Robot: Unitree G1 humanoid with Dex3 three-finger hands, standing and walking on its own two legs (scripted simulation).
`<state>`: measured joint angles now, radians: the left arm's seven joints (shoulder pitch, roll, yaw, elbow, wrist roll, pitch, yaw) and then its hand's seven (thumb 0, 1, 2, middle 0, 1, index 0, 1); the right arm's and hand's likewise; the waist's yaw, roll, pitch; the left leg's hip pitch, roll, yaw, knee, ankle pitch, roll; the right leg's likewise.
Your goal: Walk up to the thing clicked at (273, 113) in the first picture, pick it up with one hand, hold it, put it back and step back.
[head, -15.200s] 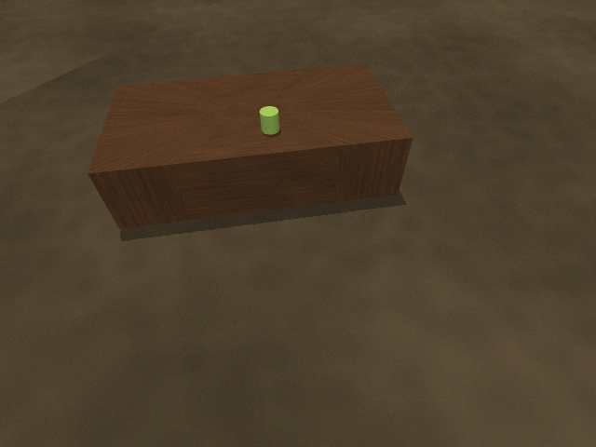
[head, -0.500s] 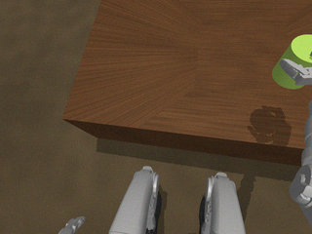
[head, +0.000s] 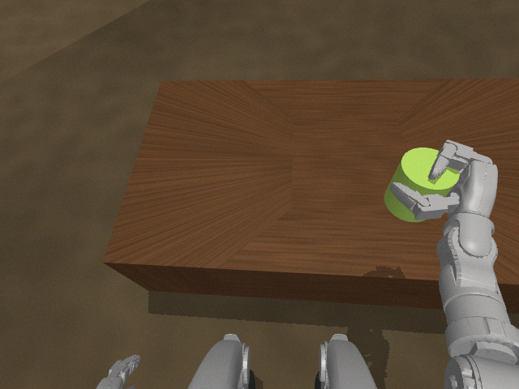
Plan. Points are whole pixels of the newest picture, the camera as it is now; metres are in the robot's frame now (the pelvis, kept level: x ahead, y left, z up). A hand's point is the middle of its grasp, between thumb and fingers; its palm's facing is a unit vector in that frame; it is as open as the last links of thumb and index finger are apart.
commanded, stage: lift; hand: right
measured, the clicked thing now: (418, 186) +0.42 -0.21 +0.01
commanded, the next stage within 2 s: hold in 0.82 s
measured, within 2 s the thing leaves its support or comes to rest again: neither
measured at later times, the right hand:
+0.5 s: hand (431, 175) +0.40 -0.19 +0.08, palm faces +0.26 +0.97 -0.01, open 6.7 cm
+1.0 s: hand (433, 174) +0.38 -0.19 +0.10, palm faces +0.28 +0.96 +0.00, open 6.7 cm
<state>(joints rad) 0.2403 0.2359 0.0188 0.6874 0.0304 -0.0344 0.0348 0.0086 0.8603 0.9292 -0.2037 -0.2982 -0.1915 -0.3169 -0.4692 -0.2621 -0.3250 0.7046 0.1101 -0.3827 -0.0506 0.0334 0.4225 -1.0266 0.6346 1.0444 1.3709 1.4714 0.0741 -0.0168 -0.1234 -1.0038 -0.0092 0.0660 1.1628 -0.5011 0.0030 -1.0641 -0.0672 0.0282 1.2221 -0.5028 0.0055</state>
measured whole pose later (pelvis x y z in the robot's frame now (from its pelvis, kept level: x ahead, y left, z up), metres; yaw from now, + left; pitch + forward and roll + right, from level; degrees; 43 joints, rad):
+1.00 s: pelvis +0.03 +0.00 +0.06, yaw -1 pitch +10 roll +2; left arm 0.25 0.22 0.02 0.69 0.03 -0.01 0.05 0.01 0.90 0.91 -0.20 -0.31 -0.20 -0.32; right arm -0.22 -0.15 -0.20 0.55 0.12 -0.42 -0.10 0.03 0.43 -1.03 0.64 1.04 1.34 1.45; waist 0.03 -0.01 -0.06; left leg -0.60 0.00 0.04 0.85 -0.42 -0.01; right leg -0.65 -0.05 -0.01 0.89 -0.42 0.00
